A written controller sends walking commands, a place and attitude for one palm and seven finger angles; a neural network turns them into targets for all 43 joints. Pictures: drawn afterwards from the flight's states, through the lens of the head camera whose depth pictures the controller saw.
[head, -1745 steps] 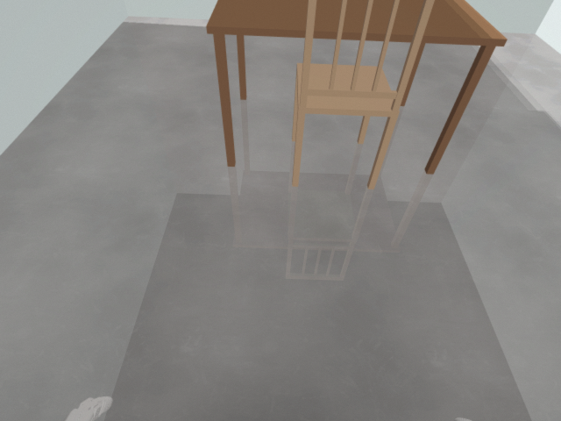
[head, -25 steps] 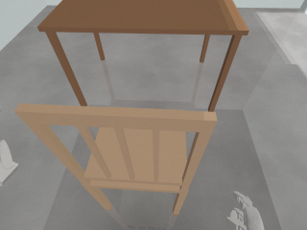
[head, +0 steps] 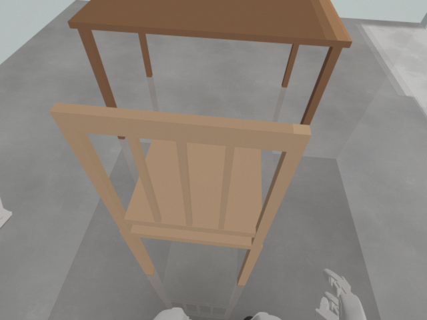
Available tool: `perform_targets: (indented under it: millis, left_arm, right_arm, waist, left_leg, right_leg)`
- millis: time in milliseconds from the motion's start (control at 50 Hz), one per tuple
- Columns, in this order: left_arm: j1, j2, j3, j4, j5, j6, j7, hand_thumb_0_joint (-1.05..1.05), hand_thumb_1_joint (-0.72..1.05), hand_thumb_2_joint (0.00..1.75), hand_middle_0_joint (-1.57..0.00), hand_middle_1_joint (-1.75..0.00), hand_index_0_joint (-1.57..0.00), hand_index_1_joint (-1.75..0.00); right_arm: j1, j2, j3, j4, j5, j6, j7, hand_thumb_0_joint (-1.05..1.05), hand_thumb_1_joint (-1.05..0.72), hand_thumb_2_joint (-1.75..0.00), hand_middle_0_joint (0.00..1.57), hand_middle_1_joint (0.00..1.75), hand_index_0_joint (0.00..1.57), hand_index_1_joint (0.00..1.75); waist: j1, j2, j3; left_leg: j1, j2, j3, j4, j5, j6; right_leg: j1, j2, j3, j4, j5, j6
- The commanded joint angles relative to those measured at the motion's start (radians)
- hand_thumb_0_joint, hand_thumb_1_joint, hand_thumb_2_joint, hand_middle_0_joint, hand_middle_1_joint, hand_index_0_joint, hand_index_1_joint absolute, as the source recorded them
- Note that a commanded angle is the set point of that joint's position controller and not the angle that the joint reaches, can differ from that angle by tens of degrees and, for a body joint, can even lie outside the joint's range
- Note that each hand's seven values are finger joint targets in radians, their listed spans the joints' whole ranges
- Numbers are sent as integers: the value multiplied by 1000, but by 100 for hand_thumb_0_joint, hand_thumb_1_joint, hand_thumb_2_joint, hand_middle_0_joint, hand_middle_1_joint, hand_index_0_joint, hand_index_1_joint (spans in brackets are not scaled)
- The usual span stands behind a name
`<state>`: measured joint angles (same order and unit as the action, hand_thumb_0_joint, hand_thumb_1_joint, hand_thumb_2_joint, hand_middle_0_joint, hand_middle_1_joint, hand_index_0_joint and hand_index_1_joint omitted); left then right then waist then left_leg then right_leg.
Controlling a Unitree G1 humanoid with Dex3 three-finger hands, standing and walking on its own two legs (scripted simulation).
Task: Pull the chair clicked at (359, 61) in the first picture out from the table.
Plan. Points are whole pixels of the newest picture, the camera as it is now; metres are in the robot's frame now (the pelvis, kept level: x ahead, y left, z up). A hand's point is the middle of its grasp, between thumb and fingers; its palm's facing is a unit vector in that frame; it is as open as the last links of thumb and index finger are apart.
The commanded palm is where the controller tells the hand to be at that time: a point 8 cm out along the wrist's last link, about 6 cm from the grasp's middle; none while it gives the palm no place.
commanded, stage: step back with the hand held close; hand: left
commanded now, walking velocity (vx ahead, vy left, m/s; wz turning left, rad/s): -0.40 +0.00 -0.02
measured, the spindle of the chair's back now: (186, 190) +0.39 +0.09 -0.03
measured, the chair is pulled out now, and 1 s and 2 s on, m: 0.67 0.67 0.67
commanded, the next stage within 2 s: stop stepping back and stand still in 0.70 s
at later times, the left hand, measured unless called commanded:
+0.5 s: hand out of the picture +0.14 +0.27 +0.19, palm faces +0.57 -0.66 -0.49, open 7.4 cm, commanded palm +0.08 +0.30 +0.20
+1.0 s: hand (18, 269) +0.14 +0.22 +0.19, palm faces +0.25 -0.78 -0.58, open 7.4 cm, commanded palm +0.06 +0.27 +0.20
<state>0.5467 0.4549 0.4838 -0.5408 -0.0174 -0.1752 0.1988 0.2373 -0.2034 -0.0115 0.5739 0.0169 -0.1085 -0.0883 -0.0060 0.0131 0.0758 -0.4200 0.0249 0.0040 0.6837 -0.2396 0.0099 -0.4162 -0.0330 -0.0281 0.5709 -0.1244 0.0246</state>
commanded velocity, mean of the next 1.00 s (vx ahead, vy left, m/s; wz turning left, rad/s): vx -0.29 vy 0.01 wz -0.07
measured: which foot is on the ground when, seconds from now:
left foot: down 0.00-0.46, up 0.48-0.60, down 0.62-1.00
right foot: down 0.00-0.62, up 0.64-0.96, down 0.98-1.00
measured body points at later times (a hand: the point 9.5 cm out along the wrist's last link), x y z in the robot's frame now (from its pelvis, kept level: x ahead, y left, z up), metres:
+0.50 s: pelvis -0.03 -0.02 -0.02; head -0.01 -0.01 +0.43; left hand +0.10 +0.30 +0.22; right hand +0.15 -0.24 -0.10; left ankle +0.05 +0.11 -0.70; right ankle +0.10 -0.14 -0.72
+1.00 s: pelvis -0.10 -0.02 +0.01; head -0.04 +0.00 +0.46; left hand +0.12 +0.26 +0.22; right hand +0.05 -0.25 -0.08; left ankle -0.06 +0.11 -0.72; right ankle -0.14 -0.16 -0.72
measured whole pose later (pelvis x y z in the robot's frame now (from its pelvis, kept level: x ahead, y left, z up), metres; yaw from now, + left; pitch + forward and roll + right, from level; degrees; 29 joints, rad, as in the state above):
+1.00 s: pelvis -0.10 -0.02 +0.01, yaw -4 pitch +2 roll -3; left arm 0.58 0.52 0.51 -0.60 -0.06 -0.26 0.13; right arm 0.17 -0.16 0.00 0.61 0.00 -0.13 -0.02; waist -0.04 0.02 0.10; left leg -0.39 0.17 0.12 0.62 -0.26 -0.02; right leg -0.20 -0.01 -0.06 0.42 -0.24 0.04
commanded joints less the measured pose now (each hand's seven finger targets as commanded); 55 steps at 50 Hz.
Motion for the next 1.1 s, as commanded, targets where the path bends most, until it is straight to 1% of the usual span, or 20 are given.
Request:
perform_targets:
  millis: [0, 60, 160, 280, 340, 400, 440, 460, 500, 560, 580, 600, 620, 660, 720, 780, 880, 940, 1020, 1080]
  left_arm:
    - [-35, 148, 117, -193, 3, -87, 19, 0, 90, 90, -20, -30, -20, -30]
    - [-104, 135, 96, -207, 21, -95, 21, 0, 90, 90, -20, -30, -20, -30]
    - [-73, 177, 132, -254, 5, -127, 22, 0, 90, 90, -20, -30, -20, -30]
    - [-30, 174, 183, -236, 4, -141, 21, 0, 90, 90, -20, -30, -20, -30]
    - [8, 175, 186, -236, -13, -154, 2, 0, 90, 90, -20, -30, -20, -30]
    - [-47, 186, 192, -214, -7, -145, 7, 0, 90, 90, -20, -30, -20, -30]
    - [-116, 192, 144, -196, -12, -123, 15, 0, 90, 90, -20, -30, -20, -30]
    - [-146, 191, 116, -181, -12, -115, 15, 0, 90, 90, -20, -30, -20, -30]
    - [-159, 187, 122, -175, -12, -121, 6, 0, 90, 90, -20, -30, -20, -30]
    - [-108, 164, 123, -202, -17, -152, 3, 0, 90, 90, -20, -30, -20, -30]
    - [-108, 182, 131, -231, -13, -172, 5, 0, 90, 90, -20, -30, -20, -30]
    - [-107, 133, 110, -250, -11, -190, 5, 0, 90, 90, -20, -30, -20, -30]
    - [-142, 143, 115, -271, 2, -195, 11, 0, 90, 90, -20, -30, -20, -30]
    - [-103, 137, 118, -248, -16, -196, -5, 0, 90, 90, -20, -30, -20, -30]
    - [-97, 91, 64, -321, -32, -188, -20, 0, 90, 90, -20, -30, -20, -30]
    - [-27, 106, 79, -323, -39, -183, -27, 0, 90, 90, -20, -30, -20, -30]
    - [65, 185, 149, -241, -46, -141, -36, 0, 90, 90, -20, -30, -20, -30]
    - [95, 219, 182, -228, -59, -137, -36, 0, 90, 90, -20, -30, -20, -30]
    - [219, 202, 180, -174, -78, -99, -17, 0, 90, 90, -20, -30, -20, -30]
    - [206, 217, 188, -148, -66, -92, -3, 0, 90, 90, -20, -30, -20, -30]
  right_arm:
    - [-89, -142, -58, -128, -11, -71, -7, 0, -90, -90, 20, 30, 20, 30]
    - [-81, -150, -51, -130, -17, -81, -4, 0, -90, -90, 20, 30, 20, 30]
    - [-94, -128, -50, -79, -30, -89, -1, 0, -90, -90, 20, 30, 20, 30]
    - [-117, -135, -67, -104, -2, -109, -2, 0, -90, -90, 20, 30, 20, 30]
    - [-101, -134, -75, -108, -2, -120, 3, 0, -90, -90, 20, 30, 20, 30]
    - [-89, -135, -76, -96, -21, -112, 7, 0, -90, -90, 20, 30, 20, 30]
    - [-84, -115, -71, -66, -31, -94, 19, 0, -90, -90, 20, 30, 20, 30]
    - [-84, -113, -72, -43, -32, -82, 28, 0, -90, -90, 20, 30, 20, 30]
    - [-98, -102, -48, -34, -36, -72, 28, 0, -90, -90, 20, 30, 20, 30]
    - [-96, -98, -24, -63, -24, -87, 8, 0, -90, -90, 20, 30, 20, 30]
    - [-100, -123, -31, -60, -27, -88, 1, 0, -90, -90, 20, 30, 20, 30]
    - [-91, -147, -44, -57, -38, -99, 1, 0, -90, -90, 20, 30, 20, 30]
    - [-102, -130, -64, -51, -47, -110, 3, 0, -90, -90, 20, 30, 20, 30]
    - [-94, -119, -79, -34, -53, -140, 22, 0, -90, -90, 20, 30, 20, 30]
    - [-81, -139, -103, -26, -27, -131, 56, 0, -90, -90, 20, 30, 20, 30]
    - [-85, -128, -94, -35, -18, -119, 69, 0, -90, -90, 20, 30, 20, 30]
    - [-79, -119, -65, -77, -17, -75, 57, 0, -90, -90, 20, 30, 20, 30]
    - [-75, -122, -57, -88, 0, -56, 48, 0, -90, -90, 20, 30, 20, 30]
    - [-53, -104, -65, -122, 30, -20, 43, 0, -90, -90, 20, 30, 20, 30]
    - [-87, -104, -52, -99, 27, -10, 30, 0, -90, -90, 20, 30, 20, 30]
  waist:
    - [6, 30, -104]
    - [4, 8, -54]
    - [4, 4, -192]
    - [3, 195, -169]
    - [1, 96, -185]
    - [0, 8, -79]
    - [-4, -214, -89]
    - [-15, -288, -131]
    - [-19, -287, -170]
    - [-4, -144, -133]
    - [-3, -5, -117]
    - [-10, 209, -103]
    - [-15, 313, -110]
    - [-20, 260, -159]
    - [-20, 209, -147]
    - [-9, 276, -176]
    - [-16, 254, -195]
    - [-18, 110, -226]
    - [-22, -218, -287]
    - [-30, -108, -217]
  left_leg:
    - [-208, 80, -101, -198, -462, 39]
    - [-276, 91, -131, -195, -547, 52]
    - [-16, 76, -119, -146, -302, 31]
    - [-369, 235, -195, -333, -426, 91]
    - [-257, 178, -100, -188, -413, 59]
    - [-242, 75, -34, 31, -574, 24]
    - [17, -9, 2, 360, -412, -35]
    - [125, -26, 14, 522, -312, -48]
    - [181, -15, -3, 450, -263, -36]
    - [138, -2, 20, -186, -259, -8]
    - [109, 57, -11, -366, -224, 17]
    - [29, 241, -199, -484, -137, 97]
    - [42, 384, -255, -396, 207, 151]
    - [66, 401, -198, -299, 524, 158]
    - [273, 318, -60, -220, 736, 105]
    - [384, 287, -29, -222, 748, 63]
    - [347, 271, -95, -219, 394, 57]
    - [225, 187, -29, -159, 131, 22]
    - [102, 25, 40, -39, -94, -20]
    - [154, 36, 24, -178, -10, -2]
  right_leg:
    - [164, -89, 181, -115, -298, -66]
    - [119, -67, 182, -106, -471, -59]
    - [45, -99, 173, -128, -279, -64]
    - [327, 27, 45, 232, -156, -19]
    - [204, -18, 127, 138, -159, -53]
    - [-36, -113, 325, -127, -554, -118]
    - [-308, -265, 468, -406, -785, -177]
    - [-347, -324, 464, -465, -776, -196]
    - [-285, -271, 317, -402, -558, -172]
    - [-46, -148, 207, -203, -317, -82]
    - [9, -103, 177, -50, -242, -59]
    - [46, -6, 109, 219, -180, -22]
    - [-32, 31, 60, 457, -343, -2]
    - [-101, 35, 122, 676, -374, -6]
    - [-158, 50, 73, 553, -344, -12]
    - [-126, 41, -6, 317, -310, -28]
    - [70, 19, -36, -129, -207, -11]
    - [293, -29, -32, -296, 37, -17]
    - [341, -229, 189, -208, 258, -128]
    - [252, -187, 115, -182, 76, -91]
